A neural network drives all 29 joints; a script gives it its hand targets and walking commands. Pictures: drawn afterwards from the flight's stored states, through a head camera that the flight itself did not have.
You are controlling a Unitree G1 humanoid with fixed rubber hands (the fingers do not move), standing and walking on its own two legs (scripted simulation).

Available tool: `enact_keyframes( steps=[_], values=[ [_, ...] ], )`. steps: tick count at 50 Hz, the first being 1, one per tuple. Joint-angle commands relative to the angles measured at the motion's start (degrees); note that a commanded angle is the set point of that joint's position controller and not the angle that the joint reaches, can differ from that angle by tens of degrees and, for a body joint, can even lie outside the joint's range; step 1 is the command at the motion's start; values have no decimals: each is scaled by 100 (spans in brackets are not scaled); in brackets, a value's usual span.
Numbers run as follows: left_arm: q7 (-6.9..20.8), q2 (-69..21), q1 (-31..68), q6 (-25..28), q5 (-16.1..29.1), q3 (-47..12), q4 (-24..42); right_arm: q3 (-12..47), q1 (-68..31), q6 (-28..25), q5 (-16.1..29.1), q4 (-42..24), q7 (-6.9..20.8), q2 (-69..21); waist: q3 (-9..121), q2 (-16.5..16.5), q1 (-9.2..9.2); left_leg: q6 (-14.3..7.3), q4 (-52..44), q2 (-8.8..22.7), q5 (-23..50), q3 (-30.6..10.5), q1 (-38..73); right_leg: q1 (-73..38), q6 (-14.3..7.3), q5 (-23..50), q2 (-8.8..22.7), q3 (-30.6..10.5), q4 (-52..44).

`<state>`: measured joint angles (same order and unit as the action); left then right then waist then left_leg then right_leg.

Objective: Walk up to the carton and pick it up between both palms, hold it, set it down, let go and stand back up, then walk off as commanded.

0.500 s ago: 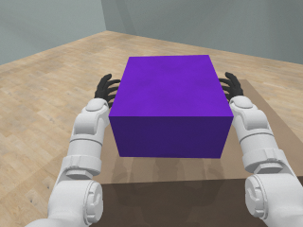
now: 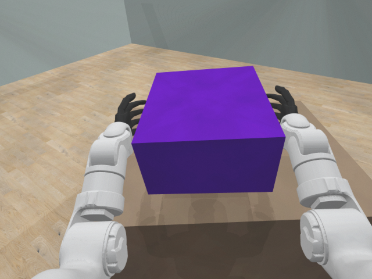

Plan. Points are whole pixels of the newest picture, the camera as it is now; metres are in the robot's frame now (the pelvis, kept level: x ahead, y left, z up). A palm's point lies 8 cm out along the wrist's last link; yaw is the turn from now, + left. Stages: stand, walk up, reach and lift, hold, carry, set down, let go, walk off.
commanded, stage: hold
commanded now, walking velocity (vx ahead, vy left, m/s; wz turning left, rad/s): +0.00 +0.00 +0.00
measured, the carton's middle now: (206, 123) +0.42 -0.03 +0.18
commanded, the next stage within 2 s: none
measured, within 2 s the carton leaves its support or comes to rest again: neither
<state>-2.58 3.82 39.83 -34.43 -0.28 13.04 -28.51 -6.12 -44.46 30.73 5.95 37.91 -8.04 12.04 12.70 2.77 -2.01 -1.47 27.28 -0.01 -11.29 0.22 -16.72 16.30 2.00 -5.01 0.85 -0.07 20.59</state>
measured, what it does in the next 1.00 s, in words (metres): stands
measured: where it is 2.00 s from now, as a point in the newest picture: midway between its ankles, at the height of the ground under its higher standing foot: outside the picture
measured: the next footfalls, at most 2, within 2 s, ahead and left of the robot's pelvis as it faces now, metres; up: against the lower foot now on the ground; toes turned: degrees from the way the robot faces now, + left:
none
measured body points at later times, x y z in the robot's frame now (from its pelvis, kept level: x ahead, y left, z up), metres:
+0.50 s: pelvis +0.00 +0.00 +0.00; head -0.07 -0.01 +0.45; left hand +0.39 +0.15 +0.21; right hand +0.39 -0.21 +0.21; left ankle +0.03 +0.10 -0.74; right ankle +0.06 -0.14 -0.74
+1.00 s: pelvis +0.00 +0.00 +0.00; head -0.07 -0.01 +0.44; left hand +0.39 +0.15 +0.21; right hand +0.39 -0.21 +0.21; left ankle +0.03 +0.10 -0.74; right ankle +0.06 -0.14 -0.74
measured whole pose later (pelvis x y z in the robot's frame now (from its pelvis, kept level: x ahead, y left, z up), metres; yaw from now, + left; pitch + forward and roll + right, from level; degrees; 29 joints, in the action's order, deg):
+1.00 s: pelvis +0.00 +0.00 +0.00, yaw +0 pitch +1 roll -1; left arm -2.0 3.8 39.8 -36.3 -1.6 13.3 -26.2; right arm -5.9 -44.5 31.2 5.9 36.5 -8.0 12.0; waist 12.0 2.8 -2.0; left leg -1.5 26.6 0.0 -11.3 0.2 -16.0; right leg 15.8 2.0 -5.2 0.8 -0.1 20.3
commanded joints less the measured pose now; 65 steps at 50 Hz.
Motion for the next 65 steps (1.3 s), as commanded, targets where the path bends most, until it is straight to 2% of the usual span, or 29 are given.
enact_keyframes(
  steps=[1, 13, 34, 65],
  values=[
    [859, -3473, 5090, 152, 204, -1833, 1869, 2252, -5827, -703, 1701, -2694, 1283, -4306, 2314, -485, 785, 21, -1212, -75, 514, -258, 852, -1564, -160, -172, -520, -1, -353],
    [891, -3469, 4684, 96, 274, -1983, 2304, 2517, -5522, -643, 1956, -3294, 1122, -4263, 2678, -518, 781, 120, -904, -164, 1644, -220, 1333, -1788, -129, 517, -556, -30, -341],
    [963, -3387, 4724, 74, 198, -1864, 2122, 2391, -5517, -590, 1843, -3099, 1132, -4227, 2487, -547, 767, 86, -1027, -169, 1269, -212, 1189, -1741, -133, 216, -529, -20, -371],
    [989, -3363, 4707, 88, 186, -1832, 2132, 2377, -5485, -610, 1801, -3046, 1151, -4210, 2459, -569, 748, 85, -1058, -185, 1260, -196, 1207, -1764, -120, 197, -519, -10, -374]
  ],
)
